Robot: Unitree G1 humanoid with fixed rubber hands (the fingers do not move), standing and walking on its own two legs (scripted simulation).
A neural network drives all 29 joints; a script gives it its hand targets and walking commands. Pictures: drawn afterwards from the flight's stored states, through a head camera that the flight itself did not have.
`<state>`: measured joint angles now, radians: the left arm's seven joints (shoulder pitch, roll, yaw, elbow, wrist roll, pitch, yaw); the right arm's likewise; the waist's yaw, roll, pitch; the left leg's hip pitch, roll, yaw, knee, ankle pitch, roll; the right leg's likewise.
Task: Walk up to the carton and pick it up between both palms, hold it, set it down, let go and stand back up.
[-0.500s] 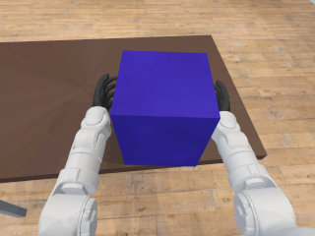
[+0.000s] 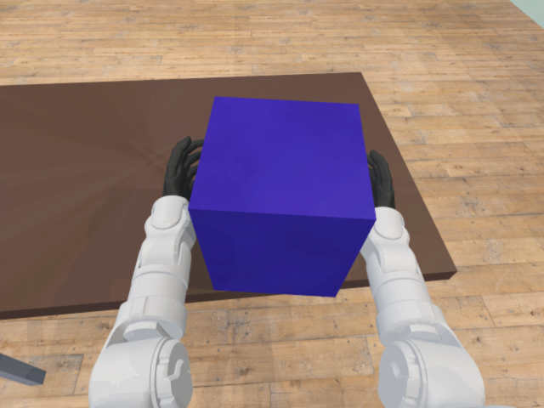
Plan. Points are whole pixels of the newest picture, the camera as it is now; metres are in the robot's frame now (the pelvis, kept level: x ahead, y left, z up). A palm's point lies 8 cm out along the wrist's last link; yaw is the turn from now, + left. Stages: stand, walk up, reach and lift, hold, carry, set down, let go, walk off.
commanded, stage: reach and lift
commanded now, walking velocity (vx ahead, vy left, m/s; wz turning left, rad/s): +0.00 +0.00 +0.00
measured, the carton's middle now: (280, 205) +0.41 -0.01 +0.05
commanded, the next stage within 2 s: none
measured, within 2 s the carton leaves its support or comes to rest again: leaves its support in 0.66 s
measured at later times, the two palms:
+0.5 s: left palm (178, 198) +0.39 +0.15 +0.09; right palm (380, 211) +0.38 -0.15 +0.07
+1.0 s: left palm (179, 197) +0.38 +0.14 +0.10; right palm (387, 215) +0.36 -0.16 +0.08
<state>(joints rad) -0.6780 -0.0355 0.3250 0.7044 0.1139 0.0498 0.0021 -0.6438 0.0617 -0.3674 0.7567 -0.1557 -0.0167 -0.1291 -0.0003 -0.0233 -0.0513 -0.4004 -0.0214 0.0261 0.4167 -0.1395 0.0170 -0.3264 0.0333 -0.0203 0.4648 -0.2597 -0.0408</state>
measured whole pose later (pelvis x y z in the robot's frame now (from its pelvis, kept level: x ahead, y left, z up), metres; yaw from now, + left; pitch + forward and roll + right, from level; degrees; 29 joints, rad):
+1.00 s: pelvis -0.02 +0.00 +0.00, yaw +0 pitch +6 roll +1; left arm -0.68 -0.04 0.34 0.79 0.11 -0.13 -0.03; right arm -0.63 0.09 -0.46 0.85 -0.26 -0.25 -0.12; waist 0.00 -0.02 -0.06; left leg -0.38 -0.02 0.03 0.36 -0.08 0.02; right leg -0.32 0.03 -0.02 0.44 -0.22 -0.04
